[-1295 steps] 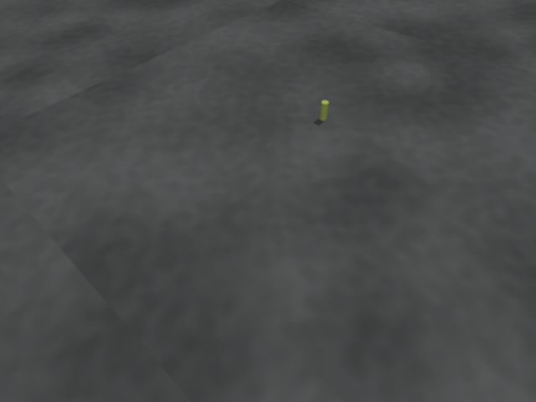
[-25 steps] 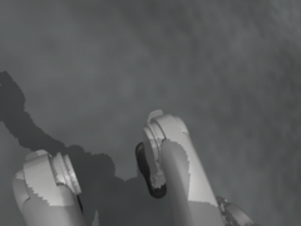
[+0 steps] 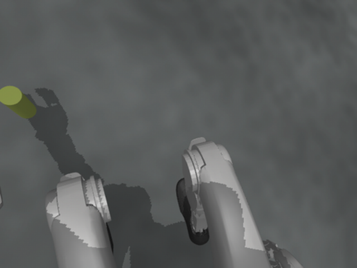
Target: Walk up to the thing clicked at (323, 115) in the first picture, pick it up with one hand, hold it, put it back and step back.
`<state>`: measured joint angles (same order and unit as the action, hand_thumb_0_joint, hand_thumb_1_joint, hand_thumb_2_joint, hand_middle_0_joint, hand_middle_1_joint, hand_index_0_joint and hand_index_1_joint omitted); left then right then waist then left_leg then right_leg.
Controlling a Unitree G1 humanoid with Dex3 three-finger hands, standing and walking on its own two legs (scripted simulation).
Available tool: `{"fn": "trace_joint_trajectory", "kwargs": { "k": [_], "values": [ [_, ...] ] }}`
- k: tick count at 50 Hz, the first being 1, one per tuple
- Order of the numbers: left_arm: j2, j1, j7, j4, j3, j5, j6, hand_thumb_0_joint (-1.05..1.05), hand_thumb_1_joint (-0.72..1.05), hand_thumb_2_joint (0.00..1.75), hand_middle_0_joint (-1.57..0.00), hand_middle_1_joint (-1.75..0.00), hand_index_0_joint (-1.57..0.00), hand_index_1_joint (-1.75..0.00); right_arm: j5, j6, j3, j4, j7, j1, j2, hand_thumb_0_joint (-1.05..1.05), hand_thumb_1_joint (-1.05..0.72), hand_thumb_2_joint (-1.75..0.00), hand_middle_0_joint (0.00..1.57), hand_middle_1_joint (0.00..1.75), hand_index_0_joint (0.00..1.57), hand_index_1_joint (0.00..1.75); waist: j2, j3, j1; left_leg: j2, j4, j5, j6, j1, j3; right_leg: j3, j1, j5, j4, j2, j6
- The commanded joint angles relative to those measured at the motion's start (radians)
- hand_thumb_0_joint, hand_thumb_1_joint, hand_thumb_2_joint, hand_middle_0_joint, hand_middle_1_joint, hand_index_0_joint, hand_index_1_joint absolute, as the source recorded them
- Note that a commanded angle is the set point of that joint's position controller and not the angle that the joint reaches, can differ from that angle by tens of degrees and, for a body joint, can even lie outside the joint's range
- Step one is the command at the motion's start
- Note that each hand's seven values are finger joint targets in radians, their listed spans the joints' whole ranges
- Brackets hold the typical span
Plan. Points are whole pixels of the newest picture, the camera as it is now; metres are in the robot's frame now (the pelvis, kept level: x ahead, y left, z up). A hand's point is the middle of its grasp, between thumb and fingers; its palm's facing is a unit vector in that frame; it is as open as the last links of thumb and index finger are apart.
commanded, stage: withdraw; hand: left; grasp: from above
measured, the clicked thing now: (19, 103) +0.51 +0.28 -0.26
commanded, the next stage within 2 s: home in 0.64 s
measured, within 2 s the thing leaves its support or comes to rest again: neither
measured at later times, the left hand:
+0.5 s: hand out of the picture +0.47 +0.31 -0.08, palm faces -0.46 -0.04 -0.89, open 12.8 cm
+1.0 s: hand out of the picture +0.46 +0.35 -0.05, palm faces -0.42 -0.16 -0.89, open 11.9 cm
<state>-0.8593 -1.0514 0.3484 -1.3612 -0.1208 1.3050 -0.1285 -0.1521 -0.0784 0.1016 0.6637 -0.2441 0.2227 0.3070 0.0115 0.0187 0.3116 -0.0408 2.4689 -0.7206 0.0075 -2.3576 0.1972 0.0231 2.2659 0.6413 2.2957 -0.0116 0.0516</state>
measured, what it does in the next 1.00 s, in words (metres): rises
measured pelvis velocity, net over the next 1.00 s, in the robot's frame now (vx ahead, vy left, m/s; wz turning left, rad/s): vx -0.01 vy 0.00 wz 0.05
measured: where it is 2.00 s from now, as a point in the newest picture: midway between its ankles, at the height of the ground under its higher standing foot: (152, 243)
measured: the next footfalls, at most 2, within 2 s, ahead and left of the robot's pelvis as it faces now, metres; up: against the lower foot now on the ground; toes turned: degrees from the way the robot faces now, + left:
none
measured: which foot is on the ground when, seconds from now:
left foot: down 0.00-1.00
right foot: down 0.00-1.00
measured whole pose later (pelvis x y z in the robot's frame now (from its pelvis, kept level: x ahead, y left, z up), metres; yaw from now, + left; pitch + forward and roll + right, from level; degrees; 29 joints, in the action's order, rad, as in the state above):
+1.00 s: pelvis -0.01 +0.00 +0.06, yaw +3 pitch +36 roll -11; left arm -0.79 -0.92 0.03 -1.08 -0.11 1.09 -0.14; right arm -0.07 0.07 0.04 0.62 -0.12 0.27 0.29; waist 0.07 0.08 0.21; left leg -0.03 2.26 -0.67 -0.02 -2.23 0.13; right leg 0.00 2.15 0.61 2.12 -0.04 0.05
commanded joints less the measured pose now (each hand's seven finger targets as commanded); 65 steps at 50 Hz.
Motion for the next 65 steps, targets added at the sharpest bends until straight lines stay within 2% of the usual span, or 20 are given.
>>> {"fn": "trace_joint_trajectory", "kwargs": {
  "k": [1, 3, 5, 7, 11, 15, 22, 29, 34, 36, 37, 38, 42, 44, 46, 49, 54, 56, 60, 65],
  "values": [
    [-0.195, -0.316, -0.08, 0.256, 0.026, -0.064, 0.037, 0.0, -0.43, 0.91, -0.22, -0.85, -0.2, -0.88, 0.037, 0.056, -0.131, -0.01, 0.026, 0.212, 0.279, 0.0, -0.92, -0.91, 0.2, 0.3, 0.2, 0.3, 0.462, 0.787, -0.009, 0.015, -0.396, 0.293, -0.011, 0.674, -0.124, 0.124, -0.371, -0.265, -0.225, 0.028, -0.091],
    [-0.182, -0.299, -0.146, 0.27, 0.03, -0.085, 0.037, 0.0, -0.4, 0.9, -0.23, -0.84, -0.21, -0.87, 0.048, 0.083, -0.142, -0.033, 0.049, 0.202, 0.283, 0.0, -0.92, -0.91, 0.2, 0.3, 0.2, 0.3, 0.375, 0.73, -0.008, 0.01, -0.413, 0.283, -0.015, 0.653, -0.115, 0.12, -0.359, -0.24, -0.259, 0.024, -0.096],
    [-0.101, -0.298, -0.211, 0.268, 0.078, -0.114, 0.027, 0.0, -0.38, 0.88, -0.26, -0.82, -0.24, -0.85, 0.059, 0.106, -0.142, -0.041, 0.071, 0.2, 0.266, 0.0, -0.92, -0.91, 0.2, 0.3, 0.2, 0.3, 0.305, 0.688, 0.005, 0.009, -0.431, 0.249, -0.024, 0.621, -0.118, 0.113, -0.368, -0.212, -0.295, 0.021, -0.095],
    [-0.082, -0.298, -0.256, 0.261, 0.1, -0.133, 0.005, 0.0, -0.35, 0.86, -0.29, -0.8, -0.27, -0.82, 0.064, 0.122, -0.137, -0.039, 0.094, 0.207, 0.261, 0.0, -0.92, -0.91, 0.2, 0.3, 0.2, 0.3, 0.233, 0.639, 0.014, 0.006, -0.437, 0.218, -0.031, 0.58, -0.123, 0.103, -0.386, -0.185, -0.332, 0.017, -0.094],
    [-0.108, -0.345, -0.291, 0.251, 0.103, -0.14, -0.052, 0.0, -0.33, 0.85, -0.31, -0.79, -0.29, -0.81, 0.062, 0.136, -0.115, -0.053, 0.13, 0.186, 0.247, 0.0, -0.92, -0.91, 0.2, 0.3, 0.2, 0.3, 0.179, 0.581, 0.019, 0.005, -0.445, 0.163, -0.034, 0.535, -0.13, 0.096, -0.391, -0.125, -0.361, 0.011, -0.094],
    [-0.136, -0.394, -0.261, 0.225, 0.102, -0.119, -0.109, 0.0, -0.3, 0.83, -0.32, -0.77, -0.31, -0.79, 0.057, 0.139, -0.091, -0.059, 0.153, 0.164, 0.237, 0.0, -0.92, -0.91, 0.2, 0.3, 0.2, 0.3, 0.219, 0.583, 0.014, 0.008, -0.463, 0.125, -0.029, 0.563, -0.128, 0.093, -0.369, -0.098, -0.359, 0.008, -0.091],
    [-0.122, -0.498, -0.119, 0.113, 0.125, -0.047, -0.124, 0.0, -0.31, 0.83, -0.31, -0.78, -0.29, -0.8, 0.038, 0.123, -0.072, -0.033, 0.161, 0.165, 0.247, 0.0, -0.92, -0.91, 0.2, 0.3, 0.2, 0.3, 0.345, 0.644, 0.032, 0.015, -0.469, 0.128, -0.017, 0.643, -0.113, 0.114, -0.297, -0.136, -0.298, 0.011, -0.09],
    [-0.278, -0.541, -0.001, 0.076, 0.014, 0.015, -0.073, 0.0, -0.34, 0.85, -0.28, -0.81, -0.27, -0.82, 0.025, 0.089, -0.075, -0.043, 0.145, 0.199, 0.265, 0.0, -0.92, -0.9, 0.2, 0.3, 0.2, 0.3, 0.421, 0.756, 0.01, 0.007, -0.423, 0.208, -0.013, 0.655, -0.141, 0.112, -0.335, -0.197, -0.253, 0.006, -0.089],
    [-0.364, -0.483, -0.017, 0.129, -0.05, 0.011, -0.029, 0.0, -0.32, 0.83, -0.31, -0.77, -0.29, -0.79, 0.041, 0.082, -0.094, -0.063, 0.137, 0.208, 0.28, 0.0, -0.92, -0.91, 0.2, 0.3, 0.2, 0.3, 0.438, 0.827, -0.02, 0.004, -0.435, 0.199, -0.02, 0.676, -0.141, 0.105, -0.359, -0.181, -0.257, 0.005, -0.09],
    [-0.34, -0.454, -0.051, 0.137, -0.032, -0.008, -0.016, 0.0, -0.32, 0.83, -0.3, -0.78, -0.29, -0.79, 0.047, 0.087, -0.093, -0.05, 0.135, 0.214, 0.26, 0.0, -0.92, -0.91, 0.2, 0.3, 0.2, 0.3, 0.408, 0.816, -0.014, 0.004, -0.435, 0.174, -0.029, 0.645, -0.154, 0.099, -0.39, -0.164, -0.273, 0.011, -0.087],
    [-0.352, -0.456, -0.067, 0.164, -0.035, -0.02, -0.014, 0.0, -0.24, 0.85, -0.23, -0.7, -0.21, -0.71, 0.05, 0.091, -0.096, -0.047, 0.135, 0.219, 0.264, 0.0, -0.89, -0.9, 0.2, 0.3, 0.2, 0.3, 0.408, 0.808, -0.015, 0.003, -0.439, 0.166, -0.029, 0.622, -0.152, 0.1, -0.393, -0.151, -0.278, 0.012, -0.09],
    [-0.32, -0.398, -0.093, 0.143, -0.029, -0.035, -0.006, 0.0, -0.32, 0.84, -0.27, -0.78, -0.26, -0.79, 0.052, 0.092, -0.101, -0.045, 0.134, 0.235, 0.259, 0.0, -0.91, -0.9, 0.2, 0.3, 0.2, 0.3, 0.371, 0.795, -0.011, 0.003, -0.44, 0.184, -0.03, 0.631, -0.15, 0.1, -0.406, -0.164, -0.287, 0.01, -0.087],
    [-0.237, -0.326, -0.192, 0.228, 0.007, -0.103, -0.012, 0.0, -0.09, 0.82, -0.22, -0.55, -0.2, -0.56, 0.06, 0.111, -0.119, -0.038, 0.139, 0.263, 0.265, 0.0, -0.89, -0.9, 0.2, 0.3, 0.2, 0.3, 0.326, 0.765, -0.013, 0.002, -0.442, 0.24, -0.025, 0.635, -0.148, 0.101, -0.423, -0.186, -0.327, 0.007, -0.095],
    [-0.255, -0.277, -0.232, 0.331, -0.025, -0.147, -0.021, 0.0, 0.04, 0.82, -0.21, -0.51, -0.2, -0.52, 0.065, 0.122, -0.142, -0.048, 0.14, 0.268, 0.272, 0.0, -0.89, -0.9, 0.2, 0.3, 0.2, 0.3, 0.319, 0.82, -0.056, 0.005, -0.466, 0.275, -0.018, 0.692, -0.141, 0.101, -0.452, -0.198, -0.339, 0.004, -0.101],
    [-0.19, -0.161, -0.274, 0.369, -0.017, -0.201, -0.02, 0.0, 0.2, 0.82, -0.21, -0.46, -0.19, -0.47, 0.073, 0.137, -0.159, -0.068, 0.137, 0.268, 0.266, 0.0, -0.89, -0.9, 0.2, 0.3, 0.2, 0.3, 0.326, 0.827, -0.08, 0.006, -0.506, 0.295, -0.009, 0.74, -0.128, 0.097, -0.466, -0.203, -0.36, -0.001, -0.103],
    [-0.19, -0.08, -0.316, 0.595, -0.062, -0.31, -0.021, 0.0, 0.42, 0.81, -0.19, -0.37, -0.19, -0.38, 0.09, 0.156, -0.192, -0.097, 0.146, 0.229, 0.271, 0.0, -0.9, -0.9, 0.2, 0.3, 0.2, 0.3, 0.375, 0.895, -0.144, 0.005, -0.58, 0.305, 0.005, 0.875, -0.082, 0.087, -0.451, -0.197, -0.39, -0.006, -0.109],
    [-0.071, 0.102, -0.344, 0.86, -0.056, -0.513, 0.035, 0.0, 0.61, 0.76, -0.18, -0.28, -0.18, -0.28, 0.123, 0.172, -0.201, -0.126, 0.16, 0.123, 0.209, 0.0, -0.9, -0.9, 0.2, 0.3, 0.2, 0.3, 0.34, 0.873, -0.17, 0.028, -0.727, 0.262, -0.005, 0.972, -0.03, 0.073, -0.524, -0.195, -0.467, 0.005, -0.084],
    [-0.021, 0.224, -0.346, 0.871, -0.049, -0.565, 0.072, 0.0, 0.68, 0.79, -0.18, -0.28, -0.18, -0.28, 0.131, 0.17, -0.203, -0.122, 0.168, 0.089, 0.198, 0.0, -0.9, -0.9, 0.2, 0.3, 0.2, 0.3, 0.304, 0.808, -0.182, 0.04, -0.789, 0.23, -0.007, 0.998, -0.007, 0.076, -0.534, -0.181, -0.494, 0.005, -0.077],
    [0.085, 0.3, -0.347, 0.984, 0.0, -0.669, 0.128, 0.0, 0.87, 0.88, -0.2, -0.3, -0.2, -0.3, 0.14, 0.154, -0.204, -0.133, 0.184, 0.039, 0.174, 0.0, -0.9, -0.9, 0.2, 0.3, 0.2, 0.3, 0.251, 0.752, -0.181, 0.051, -0.864, 0.157, -0.017, 1.034, -0.039, 0.064, -0.631, -0.156, -0.601, 0.002, -0.074],
    [0.164, 0.451, -0.33, 1.075, 0.025, -0.789, 0.2, 0.0, 0.9, 0.9, -0.2, -0.3, -0.2, -0.3, 0.157, 0.11, -0.188, -0.166, 0.217, -0.015, 0.147, 0.0, -0.9, -0.9, 0.2, 0.3, 0.2, 0.3, 0.205, 0.723, -0.202, 0.052, -0.971, 0.154, -0.016, 1.112, -0.071, 0.056, -0.789, -0.162, -0.726, -0.001, -0.074]
  ]
}}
